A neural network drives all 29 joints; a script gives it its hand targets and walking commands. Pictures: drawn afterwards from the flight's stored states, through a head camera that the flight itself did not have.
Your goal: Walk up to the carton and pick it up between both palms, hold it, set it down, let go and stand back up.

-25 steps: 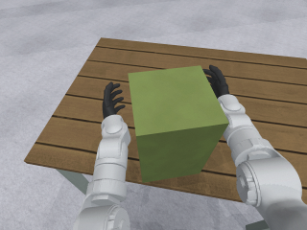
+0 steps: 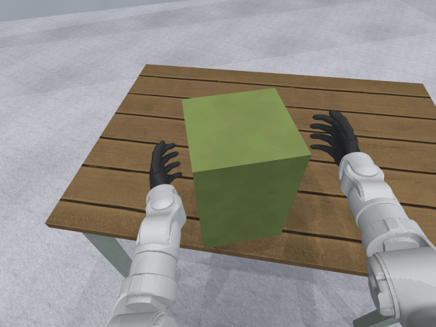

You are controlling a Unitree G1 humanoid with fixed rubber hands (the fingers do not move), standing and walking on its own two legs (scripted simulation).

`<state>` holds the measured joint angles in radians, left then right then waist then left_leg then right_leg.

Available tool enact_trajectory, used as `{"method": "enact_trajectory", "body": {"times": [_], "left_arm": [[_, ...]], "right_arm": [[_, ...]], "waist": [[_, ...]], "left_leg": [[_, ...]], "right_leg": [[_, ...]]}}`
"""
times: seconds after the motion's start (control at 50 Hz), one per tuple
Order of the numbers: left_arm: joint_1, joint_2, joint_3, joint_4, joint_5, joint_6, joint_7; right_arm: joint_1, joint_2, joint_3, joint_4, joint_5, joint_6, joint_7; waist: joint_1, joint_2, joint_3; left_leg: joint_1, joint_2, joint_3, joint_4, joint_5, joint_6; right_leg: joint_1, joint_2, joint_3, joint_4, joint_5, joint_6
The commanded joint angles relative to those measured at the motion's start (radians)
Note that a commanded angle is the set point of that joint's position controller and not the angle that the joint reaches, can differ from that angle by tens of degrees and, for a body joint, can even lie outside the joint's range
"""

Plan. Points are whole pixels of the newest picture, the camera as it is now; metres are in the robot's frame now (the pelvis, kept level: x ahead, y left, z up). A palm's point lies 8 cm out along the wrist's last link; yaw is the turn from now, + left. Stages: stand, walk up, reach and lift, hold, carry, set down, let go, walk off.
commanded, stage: set down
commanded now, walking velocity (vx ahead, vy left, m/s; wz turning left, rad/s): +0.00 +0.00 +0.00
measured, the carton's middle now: (236, 174) +0.41 +0.03 +0.06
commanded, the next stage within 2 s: none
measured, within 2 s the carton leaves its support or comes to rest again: neither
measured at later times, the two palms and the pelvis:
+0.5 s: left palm (158, 197) +0.33 +0.16 +0.08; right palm (361, 177) +0.41 -0.20 +0.09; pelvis -0.02 -0.01 +0.00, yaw +0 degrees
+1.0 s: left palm (144, 225) +0.28 +0.17 +0.07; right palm (374, 215) +0.35 -0.22 +0.06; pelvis -0.02 -0.01 +0.00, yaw +0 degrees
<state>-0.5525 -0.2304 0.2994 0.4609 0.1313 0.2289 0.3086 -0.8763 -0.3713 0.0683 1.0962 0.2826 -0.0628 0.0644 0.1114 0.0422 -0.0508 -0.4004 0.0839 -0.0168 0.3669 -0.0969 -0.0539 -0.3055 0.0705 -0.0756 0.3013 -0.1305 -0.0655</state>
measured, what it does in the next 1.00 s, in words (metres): stands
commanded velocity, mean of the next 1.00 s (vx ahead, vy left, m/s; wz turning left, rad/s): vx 0.00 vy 0.00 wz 0.00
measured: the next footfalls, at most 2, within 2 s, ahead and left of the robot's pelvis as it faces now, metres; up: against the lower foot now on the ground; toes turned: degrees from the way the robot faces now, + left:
none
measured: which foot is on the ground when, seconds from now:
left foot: down 0.00-1.00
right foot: down 0.00-1.00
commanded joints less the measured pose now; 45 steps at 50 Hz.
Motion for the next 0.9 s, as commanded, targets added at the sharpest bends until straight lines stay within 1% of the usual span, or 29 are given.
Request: {"method": "enact_trajectory", "body": {"times": [0.0,0.02,0.04,0.06,0.08,0.18,0.24,0.26,0.28,0.3,0.32,0.36,0.4,0.42,0.44,0.48,0.5,0.52,0.6,0.62,0.66,0.68,0.7,0.72,0.74,0.78,0.8,0.84,0.88], "left_arm": [[-0.342,0.150,-0.184,-0.277,-0.037,-0.034,0.009],[-0.266,0.121,-0.219,-0.291,-0.039,-0.021,0.010],[-0.312,0.130,-0.215,-0.307,-0.058,-0.022,0.013],[-0.265,0.134,-0.217,-0.281,-0.054,-0.008,0.012],[-0.317,0.128,-0.227,-0.277,-0.054,0.006,0.012],[-0.379,0.168,-0.203,-0.201,-0.064,0.030,0.011],[-0.243,0.126,-0.250,-0.306,-0.067,0.044,0.015],[-0.240,0.163,-0.224,-0.362,-0.083,0.044,0.011],[-0.273,0.147,-0.235,-0.339,-0.074,0.031,0.012],[-0.307,0.168,-0.212,-0.292,-0.072,0.051,0.012],[-0.153,0.127,-0.237,-0.392,-0.064,0.044,0.018],[-0.225,0.159,-0.222,-0.388,-0.073,0.056,0.009],[-0.163,0.131,-0.246,-0.386,-0.072,0.063,0.001],[-0.117,0.123,-0.270,-0.427,-0.091,0.066,0.000],[-0.180,0.131,-0.249,-0.369,-0.089,0.064,-0.007],[-0.044,0.130,-0.258,-0.564,-0.088,0.053,-0.001],[-0.017,0.130,-0.264,-0.552,-0.073,0.047,-0.007],[0.014,0.103,-0.294,-0.553,-0.076,0.055,-0.018],[0.038,0.125,-0.293,-0.625,-0.100,0.050,-0.025],[0.053,0.133,-0.278,-0.588,-0.096,0.042,-0.027],[0.228,0.103,-0.310,-0.719,-0.099,0.035,-0.029],[0.131,0.107,-0.325,-0.649,-0.097,0.035,-0.040],[0.112,0.109,-0.332,-0.614,-0.115,0.039,-0.041],[0.169,0.088,-0.372,-0.702,-0.118,0.028,-0.039],[0.023,0.143,-0.325,-0.584,-0.117,0.031,-0.035],[0.180,0.116,-0.349,-0.727,-0.112,0.013,-0.024],[0.077,0.126,-0.347,-0.654,-0.119,0.026,-0.025],[0.177,0.116,-0.374,-0.672,-0.129,0.023,-0.026],[0.194,0.122,-0.363,-0.685,-0.125,0.023,-0.029]], "right_arm": [[-0.411,-0.169,0.087,-0.269,0.109,-0.002,0.026],[-0.335,-0.185,0.084,-0.233,0.124,0.002,0.037],[-0.377,-0.181,0.095,-0.277,0.130,0.006,0.041],[-0.308,-0.183,0.102,-0.197,0.131,0.017,0.048],[-0.365,-0.197,0.072,-0.213,0.109,0.021,0.047],[-0.378,-0.162,0.076,-0.178,0.090,0.059,0.058],[-0.258,-0.199,0.055,-0.230,0.089,0.047,0.065],[-0.251,-0.191,0.074,-0.326,0.100,0.037,0.061],[-0.268,-0.209,0.036,-0.260,0.087,0.038,0.065],[-0.291,-0.204,0.049,-0.259,0.089,0.049,0.063],[-0.186,-0.221,0.069,-0.317,0.115,0.037,0.067],[-0.244,-0.247,0.027,-0.384,0.096,0.029,0.065],[-0.167,-0.228,0.037,-0.384,0.093,0.030,0.071],[-0.138,-0.265,0.028,-0.439,0.102,0.019,0.078],[-0.178,-0.250,0.016,-0.396,0.082,0.029,0.081],[-0.066,-0.291,0.007,-0.522,0.108,0.005,0.086],[-0.038,-0.290,0.006,-0.524,0.103,-0.003,0.088],[0.004,-0.290,0.001,-0.477,0.104,-0.006,0.094],[0.018,-0.285,0.002,-0.593,0.114,-0.019,0.112],[0.040,-0.275,0.011,-0.609,0.109,-0.025,0.114],[0.203,-0.317,0.009,-0.652,0.141,-0.051,0.126],[0.139,-0.303,-0.029,-0.574,0.107,-0.042,0.122],[0.118,-0.281,-0.025,-0.614,0.103,-0.046,0.130],[0.185,-0.300,-0.044,-0.631,0.110,-0.056,0.137],[0.054,-0.297,-0.047,-0.611,0.099,-0.046,0.143],[0.200,-0.327,-0.081,-0.668,0.101,-0.064,0.152],[0.126,-0.309,-0.060,-0.608,0.098,-0.049,0.155],[0.223,-0.315,-0.088,-0.668,0.093,-0.059,0.154],[0.235,-0.305,-0.079,-0.693,0.090,-0.065,0.155]], "waist": [[0.091,-0.144,-0.606],[0.053,-0.123,-0.575],[0.076,-0.145,-0.562],[0.058,-0.126,-0.491],[0.037,-0.125,-0.499],[0.048,-0.156,-0.420],[0.010,-0.140,-0.441],[0.029,-0.189,-0.475],[0.014,-0.136,-0.452],[0.034,-0.155,-0.434],[0.023,-0.141,-0.457],[0.019,-0.183,-0.480],[0.012,-0.171,-0.449],[-0.012,-0.192,-0.485],[-0.003,-0.212,-0.437],[-0.022,-0.201,-0.506],[-0.024,-0.193,-0.512],[-0.054,-0.174,-0.466],[-0.055,-0.215,-0.483],[-0.034,-0.231,-0.457],[-0.071,-0.238,-0.479],[-0.095,-0.223,-0.454],[-0.076,-0.244,-0.443],[-0.104,-0.202,-0.464],[-0.057,-0.227,-0.436],[-0.086,-0.229,-0.470],[-0.069,-0.230,-0.451],[-0.098,-0.249,-0.455],[-0.086,-0.262,-0.460]], "left_leg": [[0.262,-0.063,0.079,0.031,0.209,0.044],[0.308,-0.054,0.057,0.013,0.199,0.044],[0.274,-0.056,0.063,0.013,0.158,0.043],[0.298,-0.057,0.057,0.006,0.160,0.041],[0.262,-0.058,0.061,0.000,0.107,0.046],[0.166,-0.069,0.074,-0.014,-0.042,0.057],[0.248,-0.060,0.050,-0.019,0.036,0.052],[0.234,-0.066,0.059,-0.003,0.095,0.057],[0.231,-0.070,0.057,-0.017,0.069,0.044],[0.197,-0.069,0.070,-0.014,0.036,0.050],[0.289,-0.066,0.054,-0.016,0.115,0.054],[0.216,-0.069,0.059,-0.007,0.134,0.057],[0.225,-0.075,0.056,-0.007,0.120,0.056],[0.264,-0.070,0.049,-0.009,0.148,0.064],[0.212,-0.075,0.057,-0.012,0.104,0.063],[0.265,-0.076,0.046,0.001,0.228,0.057],[0.298,-0.072,0.042,0.002,0.238,0.057],[0.308,-0.076,0.036,0.003,0.246,0.052],[0.278,-0.080,0.041,0.017,0.216,0.066],[0.246,-0.084,0.032,-0.004,0.176,0.074],[0.308,-0.078,0.018,-0.008,0.258,0.070],[0.274,-0.084,0.019,-0.003,0.200,0.071],[0.252,-0.084,0.030,0.000,0.174,0.079],[0.294,-0.078,0.009,0.007,0.197,0.070],[0.217,-0.078,0.029,-0.002,0.102,0.076],[0.281,-0.071,0.014,-0.015,0.117,0.075],[0.230,-0.069,0.019,-0.009,0.085,0.076],[0.279,-0.069,0.012,-0.011,0.107,0.082],[0.284,-0.076,0.024,-0.002,0.108,0.080]], "right_leg": [[0.142,0.023,0.099,0.063,0.159,0.032],[0.133,0.024,0.087,0.048,0.139,0.022],[0.116,0.025,0.095,0.044,0.073,0.024],[0.113,0.019,0.083,0.041,0.081,0.024],[0.111,0.021,0.088,0.040,0.031,0.021],[0.115,-0.003,0.113,0.031,-0.113,0.032],[0.130,0.011,0.091,0.038,-0.016,0.029],[0.181,0.010,0.095,0.049,0.039,0.045],[0.143,0.007,0.087,0.051,-0.007,0.038],[0.143,-0.004,0.109,0.044,-0.057,0.043],[0.161,0.008,0.093,0.046,0.055,0.033],[0.197,0.004,0.110,0.064,0.088,0.050],[0.197,-0.009,0.120,0.049,0.063,0.053],[0.197,-0.001,0.099,0.056,0.116,0.053],[0.173,-0.007,0.120,0.041,0.032,0.053],[0.235,-0.003,0.102,0.070,0.231,0.056],[0.233,0.000,0.098,0.069,0.255,0.057],[0.206,-0.002,0.090,0.066,0.279,0.053],[0.203,-0.011,0.103,0.061,0.240,0.058],[0.211,-0.030,0.128,0.057,0.226,0.060],[0.267,-0.020,0.102,0.061,0.323,0.057],[0.216,-0.023,0.109,0.057,0.243,0.055],[0.187,-0.030,0.121,0.047,0.183,0.051],[0.197,-0.037,0.118,0.048,0.211,0.042],[0.152,-0.045,0.141,0.037,0.043,0.046],[0.184,-0.038,0.124,0.036,0.113,0.041],[0.155,-0.037,0.134,0.047,0.046,0.040],[0.168,-0.037,0.132,0.033,0.075,0.039],[0.175,-0.037,0.125,0.031,0.068,0.043]]}}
